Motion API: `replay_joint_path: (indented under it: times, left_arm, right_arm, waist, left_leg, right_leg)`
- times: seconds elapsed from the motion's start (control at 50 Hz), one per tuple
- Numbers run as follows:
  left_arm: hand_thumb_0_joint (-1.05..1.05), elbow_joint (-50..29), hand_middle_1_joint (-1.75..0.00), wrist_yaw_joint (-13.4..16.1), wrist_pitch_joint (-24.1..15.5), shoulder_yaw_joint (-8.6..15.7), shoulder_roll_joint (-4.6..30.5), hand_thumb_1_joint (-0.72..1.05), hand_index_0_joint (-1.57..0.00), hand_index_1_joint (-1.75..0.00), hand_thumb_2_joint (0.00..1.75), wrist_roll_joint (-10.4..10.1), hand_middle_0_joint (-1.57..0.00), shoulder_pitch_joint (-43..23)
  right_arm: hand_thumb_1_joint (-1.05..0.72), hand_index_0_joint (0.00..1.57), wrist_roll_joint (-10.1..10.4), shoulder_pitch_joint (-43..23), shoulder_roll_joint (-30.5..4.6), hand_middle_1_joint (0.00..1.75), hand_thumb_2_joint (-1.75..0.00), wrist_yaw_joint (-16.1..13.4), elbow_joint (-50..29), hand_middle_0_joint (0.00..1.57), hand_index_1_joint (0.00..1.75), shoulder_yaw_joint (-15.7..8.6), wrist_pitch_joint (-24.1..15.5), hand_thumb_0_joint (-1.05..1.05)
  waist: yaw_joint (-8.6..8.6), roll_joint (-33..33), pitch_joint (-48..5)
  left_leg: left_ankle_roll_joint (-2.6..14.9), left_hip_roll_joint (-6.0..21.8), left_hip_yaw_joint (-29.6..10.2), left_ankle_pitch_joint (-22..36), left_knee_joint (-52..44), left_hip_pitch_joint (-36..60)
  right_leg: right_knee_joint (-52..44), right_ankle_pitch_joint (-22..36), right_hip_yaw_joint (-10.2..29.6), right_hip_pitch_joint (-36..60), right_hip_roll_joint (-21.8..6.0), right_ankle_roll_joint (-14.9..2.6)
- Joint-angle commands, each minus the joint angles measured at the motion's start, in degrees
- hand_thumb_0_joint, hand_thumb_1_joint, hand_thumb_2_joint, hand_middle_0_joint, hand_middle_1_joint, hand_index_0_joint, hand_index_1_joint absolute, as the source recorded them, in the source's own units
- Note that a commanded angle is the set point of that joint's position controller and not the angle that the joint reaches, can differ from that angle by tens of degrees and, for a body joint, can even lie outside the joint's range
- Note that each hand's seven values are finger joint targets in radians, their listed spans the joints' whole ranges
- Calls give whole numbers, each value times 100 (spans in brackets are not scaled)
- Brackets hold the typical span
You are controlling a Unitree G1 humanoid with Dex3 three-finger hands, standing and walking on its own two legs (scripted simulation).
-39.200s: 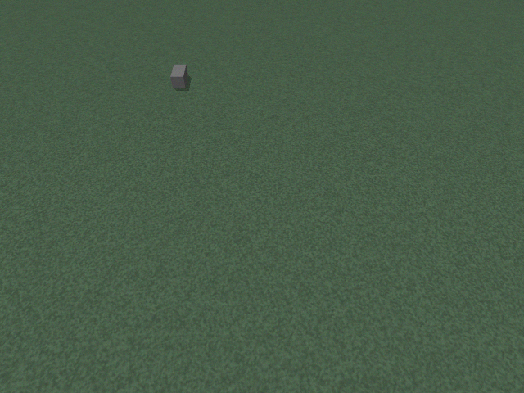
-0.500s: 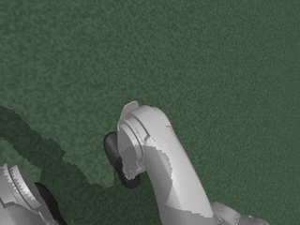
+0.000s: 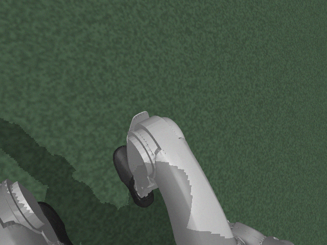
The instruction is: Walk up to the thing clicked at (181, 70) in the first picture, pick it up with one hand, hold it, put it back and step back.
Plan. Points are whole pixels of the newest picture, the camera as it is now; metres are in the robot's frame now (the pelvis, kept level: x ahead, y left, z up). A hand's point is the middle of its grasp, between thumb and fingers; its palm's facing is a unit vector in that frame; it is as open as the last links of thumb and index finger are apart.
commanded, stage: settle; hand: left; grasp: from above
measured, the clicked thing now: out of the picture +0.46 +0.33 -0.27
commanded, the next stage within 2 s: lift in 1.10 s
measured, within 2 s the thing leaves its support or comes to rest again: leaves its support in 0.42 s
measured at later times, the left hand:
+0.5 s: hand out of the picture +0.46 +0.33 -0.22, palm faces +0.14 -0.49 -0.86, open 11.5 cm
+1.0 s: hand out of the picture +0.46 +0.35 -0.13, palm faces +0.15 -0.47 -0.87, open 11.5 cm
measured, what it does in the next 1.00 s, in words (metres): stands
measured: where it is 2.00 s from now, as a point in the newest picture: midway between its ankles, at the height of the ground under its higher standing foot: (102, 214)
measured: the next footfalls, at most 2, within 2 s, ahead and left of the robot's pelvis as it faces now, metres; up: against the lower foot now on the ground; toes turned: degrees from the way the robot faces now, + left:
none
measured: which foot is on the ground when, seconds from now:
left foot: down 0.00-1.00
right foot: down 0.00-1.00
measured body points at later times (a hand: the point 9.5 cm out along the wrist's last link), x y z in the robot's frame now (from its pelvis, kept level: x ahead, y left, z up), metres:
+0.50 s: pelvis +0.00 +0.00 +0.02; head +0.31 +0.10 +0.32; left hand +0.46 +0.35 -0.17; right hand +0.00 -0.26 -0.03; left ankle +0.05 +0.13 -0.28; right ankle +0.12 -0.11 -0.28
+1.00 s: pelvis +0.00 -0.01 +0.04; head +0.28 +0.08 +0.38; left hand +0.46 +0.37 -0.08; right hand +0.01 -0.27 -0.04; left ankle +0.05 +0.13 -0.28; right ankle +0.12 -0.11 -0.28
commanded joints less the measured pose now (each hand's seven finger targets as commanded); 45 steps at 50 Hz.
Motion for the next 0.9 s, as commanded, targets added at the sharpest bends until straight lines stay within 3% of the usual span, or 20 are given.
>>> replay_joint_path:
  times: [0.0,0.08,0.22,0.32,0.38,0.42,0.5,0.56,0.6,0.64,0.66,0.76,0.88]
  left_arm:
    - [0,-361,-68,-7,-11,-142,553,19,-66,-73,83,129,-70,-1214]
    - [0,-468,-63,-25,11,-103,642,32,-76,-69,83,119,-81,-1223]
    - [0,-720,-62,-101,59,-51,636,30,-75,-68,82,174,-80,-1377]
    - [0,-978,-58,-70,166,27,806,32,-78,-64,78,497,-83,-1617]
    - [0,-1287,-60,-5,252,127,825,28,-74,-66,79,525,-79,-1667]
    - [0,-1553,-56,6,311,207,1017,25,-73,-62,74,761,-77,-1890]
    - [0,-1834,-61,-40,428,323,952,29,-75,-66,80,930,-80,-1930]
    - [0,-1694,-65,-148,560,266,578,33,-76,-70,85,954,-80,-1745]
    - [0,-1576,-65,-242,626,176,351,36,-79,-70,85,865,-83,-1716]
    - [0,-1493,-68,-240,663,272,255,37,-78,-72,88,784,-83,-1695]
    - [0,-1458,-67,-296,697,169,173,35,-78,-72,87,724,-82,-1776]
    - [0,-1487,-69,-337,749,272,269,37,-79,-74,90,874,-83,-1909]
    - [0,-1534,-72,-488,791,213,295,28,-71,-77,90,1081,-75,-2002]
  right_arm:
    - [-93,20,-36,1253,-2014,30,-91,29,347,20,30,-515,71,0]
    - [-93,20,-40,1306,-1963,30,-91,36,340,20,30,-480,34,0]
    - [-93,20,5,1378,-1910,30,-91,24,397,20,30,-545,5,0]
    - [-93,20,46,1446,-1850,30,-91,17,511,20,30,-646,27,0]
    - [-93,20,46,1488,-1841,30,-91,46,383,20,30,-743,54,0]
    - [-93,20,32,1525,-1751,30,-91,36,567,20,30,-817,79,0]
    - [-93,20,63,1578,-1612,30,-91,67,586,20,30,-947,102,0]
    - [-92,20,116,1754,-1574,30,-91,81,660,20,30,-1098,122,0]
    - [-92,20,121,1800,-1474,30,-91,51,728,20,30,-1125,127,0]
    - [-92,20,168,1914,-1489,30,-91,37,714,20,30,-1225,144,0]
    - [-92,20,148,1860,-1428,30,-91,2,831,20,30,-1203,137,0]
    - [-92,20,170,1878,-1380,30,-91,-105,819,20,30,-1315,153,0]
    - [-92,20,190,1806,-1226,30,-90,-238,1033,20,30,-1403,170,0]
  waist:
    - [-640,2627,-3655]
    - [-596,2523,-3875]
    - [-480,2858,-4164]
    - [-343,3130,-4289]
    - [-261,3364,-4466]
    - [-182,3599,-4588]
    - [-53,3718,-4954]
    - [30,3622,-5041]
    - [34,3338,-4907]
    - [107,3258,-5105]
    - [43,3103,-4930]
    - [179,3005,-5051]
    - [316,3010,-5206]
  left_leg:
    - [242,41,433,1189,-1568,2338]
    - [280,27,544,1369,-1471,2221]
    - [204,94,470,1579,-1617,2564]
    - [167,145,462,1486,-1767,2820]
    - [147,141,454,1726,-1823,3226]
    - [149,142,557,1686,-1904,3215]
    - [105,163,674,2044,-1978,3312]
    - [98,178,726,2106,-1997,3237]
    - [132,150,740,1925,-2053,3040]
    - [134,158,720,1893,-2116,3078]
    - [174,127,775,1726,-2146,2927]
    - [168,122,807,1648,-2293,3001]
    - [204,91,1002,1491,-2358,2968]
  right_leg:
    - [-1110,1506,-560,2423,253,-50]
    - [-1213,1700,-475,2734,271,-12]
    - [-1177,1815,-461,2652,256,-56]
    - [-1258,1757,-443,2513,256,-103]
    - [-1206,1901,-429,2569,199,-117]
    - [-1338,1943,-359,2581,212,-121]
    - [-1402,2222,-277,2655,201,-144]
    - [-1431,2256,-264,2655,220,-149]
    - [-1477,2110,-247,2603,224,-138]
    - [-1506,2033,-247,2591,227,-145]
    - [-1580,1932,-219,2627,222,-114]
    - [-1619,1767,-159,2476,201,-126]
    - [-1745,1578,-48,2546,207,-125]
